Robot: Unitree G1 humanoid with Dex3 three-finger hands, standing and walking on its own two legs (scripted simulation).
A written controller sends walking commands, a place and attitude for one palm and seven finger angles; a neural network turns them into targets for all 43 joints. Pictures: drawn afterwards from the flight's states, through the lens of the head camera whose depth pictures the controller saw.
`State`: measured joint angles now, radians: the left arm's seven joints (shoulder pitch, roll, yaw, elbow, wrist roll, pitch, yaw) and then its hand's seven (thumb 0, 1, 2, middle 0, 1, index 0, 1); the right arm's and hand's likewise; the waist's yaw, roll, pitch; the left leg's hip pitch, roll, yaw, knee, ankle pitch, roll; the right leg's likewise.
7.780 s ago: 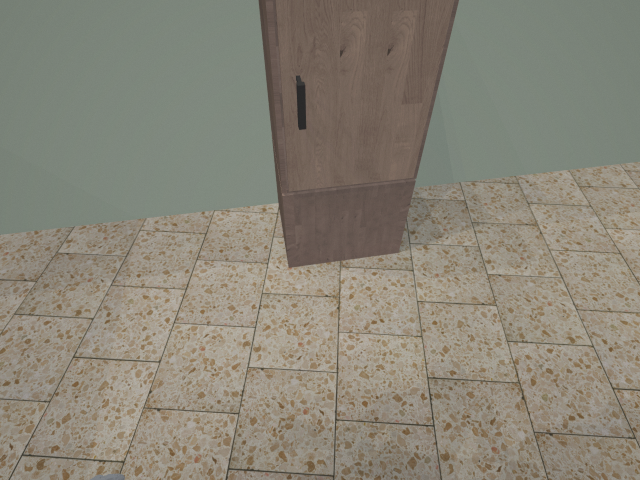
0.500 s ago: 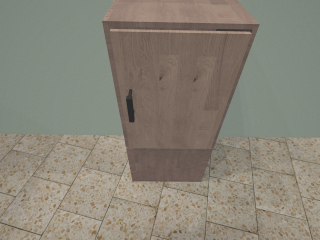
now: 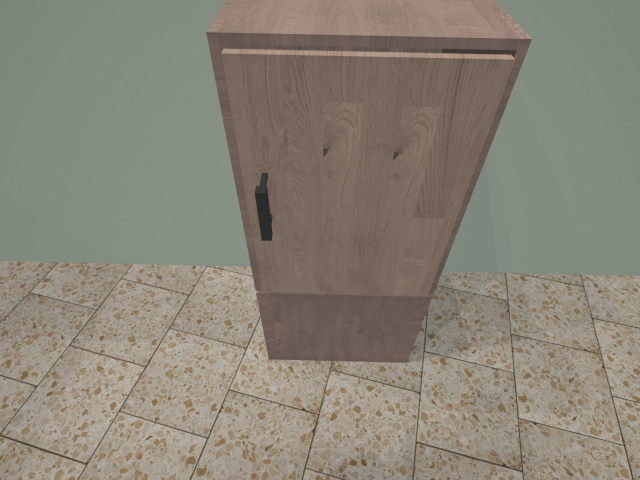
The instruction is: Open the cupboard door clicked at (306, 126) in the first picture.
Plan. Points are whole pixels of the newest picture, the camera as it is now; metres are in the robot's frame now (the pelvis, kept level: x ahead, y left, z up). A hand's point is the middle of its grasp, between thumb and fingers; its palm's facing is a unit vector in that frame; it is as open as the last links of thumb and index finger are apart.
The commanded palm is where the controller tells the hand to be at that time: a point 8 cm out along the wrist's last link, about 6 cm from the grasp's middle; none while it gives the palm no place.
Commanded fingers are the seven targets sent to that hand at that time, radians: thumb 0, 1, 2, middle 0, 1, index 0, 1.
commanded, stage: look again from close up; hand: left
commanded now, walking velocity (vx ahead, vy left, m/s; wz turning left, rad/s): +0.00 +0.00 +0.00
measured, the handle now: (265, 207) +0.59 +0.13 -0.02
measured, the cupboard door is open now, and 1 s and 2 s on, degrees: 0 0 0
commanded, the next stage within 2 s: shuffle to correct the standing spot in 0.36 s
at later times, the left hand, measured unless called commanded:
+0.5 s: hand out of the picture +0.03 +0.23 -0.16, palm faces -0.01 -0.97 -0.26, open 7.4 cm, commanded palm none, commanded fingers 0.00 0.90 0.90 -0.20 -0.30 -0.20 -0.30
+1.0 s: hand out of the picture -0.08 +0.14 -0.18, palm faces +0.06 -0.99 -0.11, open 7.4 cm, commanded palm none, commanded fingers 0.00 0.90 0.90 -0.20 -0.30 -0.20 -0.30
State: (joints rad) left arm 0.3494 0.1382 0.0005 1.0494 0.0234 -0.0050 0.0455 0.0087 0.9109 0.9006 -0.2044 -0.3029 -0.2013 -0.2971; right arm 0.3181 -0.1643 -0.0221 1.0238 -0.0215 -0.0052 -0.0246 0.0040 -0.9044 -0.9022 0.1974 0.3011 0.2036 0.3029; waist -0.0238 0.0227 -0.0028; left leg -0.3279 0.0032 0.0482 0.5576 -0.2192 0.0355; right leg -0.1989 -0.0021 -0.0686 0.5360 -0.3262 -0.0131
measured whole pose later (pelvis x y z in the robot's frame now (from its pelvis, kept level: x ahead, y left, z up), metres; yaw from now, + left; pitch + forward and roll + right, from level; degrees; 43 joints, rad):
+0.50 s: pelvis -0.01 +0.02 +0.01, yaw -1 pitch -2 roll -1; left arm 0.28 0.24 0.00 1.00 0.03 0.01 0.03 0.01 0.91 0.90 -0.20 -0.30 -0.20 -0.30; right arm 0.20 -0.23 -0.01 1.02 -0.02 -0.01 0.00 0.00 -0.90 -0.90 0.20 0.30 0.20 0.30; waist 0.00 -0.01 0.00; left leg -0.26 -0.02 0.08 0.44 -0.15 0.07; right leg -0.15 -0.03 -0.04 0.44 -0.26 0.02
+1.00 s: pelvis +0.01 -0.01 +0.00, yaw -1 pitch -1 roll -2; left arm 0.48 0.10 0.03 1.10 0.03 0.03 0.01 0.01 0.91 0.90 -0.20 -0.30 -0.20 -0.30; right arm 0.34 -0.14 -0.04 1.08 -0.02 -0.01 -0.04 0.00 -0.90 -0.90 0.20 0.30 0.20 0.30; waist 0.00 0.00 0.00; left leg -0.30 0.05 0.12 0.59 -0.33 0.03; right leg -0.19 0.02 -0.09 0.53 -0.33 -0.03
